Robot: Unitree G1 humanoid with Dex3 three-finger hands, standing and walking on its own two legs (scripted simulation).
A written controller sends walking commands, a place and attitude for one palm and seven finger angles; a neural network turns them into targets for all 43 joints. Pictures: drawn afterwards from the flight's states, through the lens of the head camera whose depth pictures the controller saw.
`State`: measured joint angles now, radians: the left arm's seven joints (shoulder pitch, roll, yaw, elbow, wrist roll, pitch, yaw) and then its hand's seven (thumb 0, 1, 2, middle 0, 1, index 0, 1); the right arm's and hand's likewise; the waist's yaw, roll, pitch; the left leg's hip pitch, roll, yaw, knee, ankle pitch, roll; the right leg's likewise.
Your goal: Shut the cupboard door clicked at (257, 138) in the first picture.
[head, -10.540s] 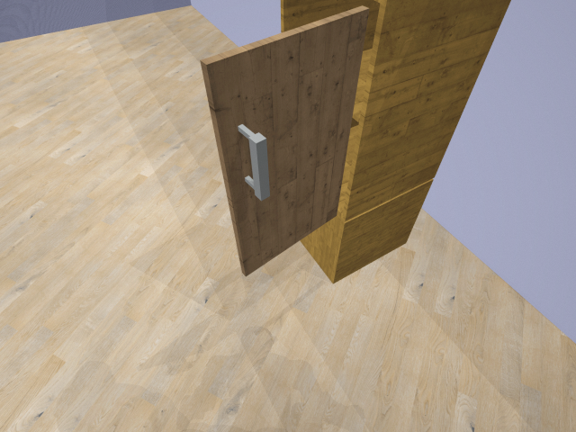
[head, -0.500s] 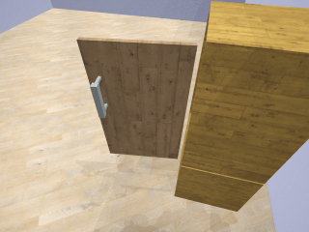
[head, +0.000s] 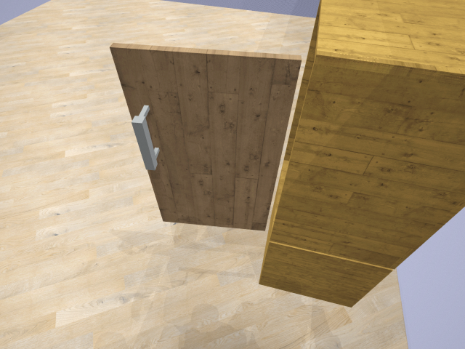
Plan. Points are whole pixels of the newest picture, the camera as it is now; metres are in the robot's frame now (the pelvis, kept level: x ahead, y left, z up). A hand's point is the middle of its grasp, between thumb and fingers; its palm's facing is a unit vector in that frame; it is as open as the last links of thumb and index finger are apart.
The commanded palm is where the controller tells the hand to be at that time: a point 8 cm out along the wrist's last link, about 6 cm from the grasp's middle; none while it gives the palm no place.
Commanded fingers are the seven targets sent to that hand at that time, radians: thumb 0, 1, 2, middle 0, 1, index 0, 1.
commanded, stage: look again from close up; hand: left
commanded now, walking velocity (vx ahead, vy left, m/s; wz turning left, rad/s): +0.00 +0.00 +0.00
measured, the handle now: (148, 138) +0.52 +0.22 +0.05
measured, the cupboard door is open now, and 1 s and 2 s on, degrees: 98 98 98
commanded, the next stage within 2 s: shuffle to correct the standing spot in 0.20 s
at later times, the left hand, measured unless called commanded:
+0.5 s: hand out of the picture +0.07 +0.22 -0.17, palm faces -0.02 -0.96 -0.29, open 7.3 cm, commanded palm none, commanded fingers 0.00 0.90 0.90 -0.20 -0.30 -0.20 -0.30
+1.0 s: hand out of the picture +0.11 +0.20 -0.18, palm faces +0.02 -0.97 -0.23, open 7.3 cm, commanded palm none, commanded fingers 0.00 0.90 0.90 -0.20 -0.30 -0.20 -0.30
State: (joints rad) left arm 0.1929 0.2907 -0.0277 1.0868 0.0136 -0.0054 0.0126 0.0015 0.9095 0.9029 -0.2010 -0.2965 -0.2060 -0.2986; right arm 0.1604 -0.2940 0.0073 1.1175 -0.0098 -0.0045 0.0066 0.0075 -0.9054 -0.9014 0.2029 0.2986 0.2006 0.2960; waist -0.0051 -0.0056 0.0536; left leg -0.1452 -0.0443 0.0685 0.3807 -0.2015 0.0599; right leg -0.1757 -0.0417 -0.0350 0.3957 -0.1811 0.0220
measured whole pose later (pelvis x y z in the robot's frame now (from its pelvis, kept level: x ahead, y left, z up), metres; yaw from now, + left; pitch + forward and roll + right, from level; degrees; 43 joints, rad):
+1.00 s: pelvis +0.07 +0.02 -0.01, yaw +0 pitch -1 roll +0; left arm 0.23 0.16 0.01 1.05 0.00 0.01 0.05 0.00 0.91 0.90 -0.20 -0.30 -0.20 -0.30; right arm 0.29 -0.13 -0.01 1.13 -0.01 0.01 -0.05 0.01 -0.91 -0.90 0.20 0.30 0.20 0.30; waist -0.01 0.01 0.08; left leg -0.07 -0.08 0.07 0.44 -0.35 0.08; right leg -0.22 -0.03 -0.04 0.52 -0.27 0.01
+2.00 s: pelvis +0.07 -0.03 +0.00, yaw +0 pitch -1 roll +0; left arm 0.29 0.13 -0.03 1.14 0.00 -0.03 0.04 0.01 0.93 0.90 -0.20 -0.30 -0.20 -0.30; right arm 0.33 -0.12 0.03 1.16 -0.01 -0.02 -0.04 0.00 -0.91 -0.90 0.20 0.30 0.20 0.30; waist -0.01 0.02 0.04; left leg -0.07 -0.01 0.06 0.39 -0.31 0.02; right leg -0.21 0.03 -0.06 0.45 -0.23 -0.06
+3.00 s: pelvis +0.03 -0.02 -0.05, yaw +1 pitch +8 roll +1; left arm 0.32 0.14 0.06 0.17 -0.23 -0.55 -0.23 0.01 0.93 0.90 -0.30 -0.42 -0.31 -0.42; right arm 0.22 -0.28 -0.06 0.61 0.00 -0.31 0.01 0.02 -0.92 -0.90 0.20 0.30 0.20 0.30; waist -0.04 -0.03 -0.11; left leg -0.55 -0.04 0.06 0.88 -0.47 0.04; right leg -0.67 -0.02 -0.07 0.90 -0.37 -0.05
